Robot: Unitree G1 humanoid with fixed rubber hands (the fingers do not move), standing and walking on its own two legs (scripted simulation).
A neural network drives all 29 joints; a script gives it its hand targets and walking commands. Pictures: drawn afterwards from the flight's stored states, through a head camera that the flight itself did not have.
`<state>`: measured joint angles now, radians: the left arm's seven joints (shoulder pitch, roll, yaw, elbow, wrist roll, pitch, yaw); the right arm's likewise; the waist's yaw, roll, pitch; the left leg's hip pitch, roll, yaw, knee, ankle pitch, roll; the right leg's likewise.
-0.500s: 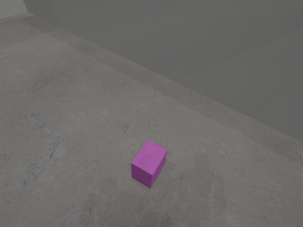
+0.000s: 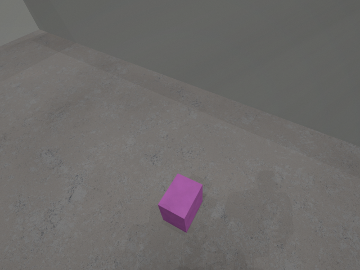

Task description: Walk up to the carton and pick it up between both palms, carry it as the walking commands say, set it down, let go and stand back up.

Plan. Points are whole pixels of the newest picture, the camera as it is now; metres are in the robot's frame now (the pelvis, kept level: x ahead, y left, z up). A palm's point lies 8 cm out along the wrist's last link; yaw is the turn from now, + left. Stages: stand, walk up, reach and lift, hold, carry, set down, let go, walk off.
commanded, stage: walk up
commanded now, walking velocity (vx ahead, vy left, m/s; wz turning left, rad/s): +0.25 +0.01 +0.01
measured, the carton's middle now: (182, 202) +0.57 +0.08 -0.67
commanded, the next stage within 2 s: none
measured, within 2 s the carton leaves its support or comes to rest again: neither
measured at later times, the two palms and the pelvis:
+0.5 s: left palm out of the picture +0.04 +0.31 -0.14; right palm out of the picture +0.13 -0.22 -0.12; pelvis +0.04 +0.06 -0.01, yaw -4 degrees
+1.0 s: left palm (54, 225) +0.27 +0.40 -0.14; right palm out of the picture +0.10 -0.09 -0.17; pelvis +0.11 +0.16 -0.03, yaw -18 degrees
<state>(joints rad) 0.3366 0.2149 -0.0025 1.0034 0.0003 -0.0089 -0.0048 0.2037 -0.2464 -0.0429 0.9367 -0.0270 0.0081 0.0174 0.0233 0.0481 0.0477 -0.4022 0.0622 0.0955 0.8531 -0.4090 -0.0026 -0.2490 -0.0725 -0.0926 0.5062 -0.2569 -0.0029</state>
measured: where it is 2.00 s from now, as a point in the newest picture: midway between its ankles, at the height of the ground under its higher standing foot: outside the picture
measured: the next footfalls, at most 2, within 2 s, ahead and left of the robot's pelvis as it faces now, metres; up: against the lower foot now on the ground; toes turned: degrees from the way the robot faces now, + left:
left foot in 0.12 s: +0.09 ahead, +0.14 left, +0.00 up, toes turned +7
left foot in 0.60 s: +0.12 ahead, +0.21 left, +0.00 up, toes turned -3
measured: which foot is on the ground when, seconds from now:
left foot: up 0.00-0.10, down 0.12-0.34, up 0.36-0.58, down 0.60-0.94, up 0.96-1.00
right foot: down 0.00-0.60, up 0.62-0.92, down 0.94-1.00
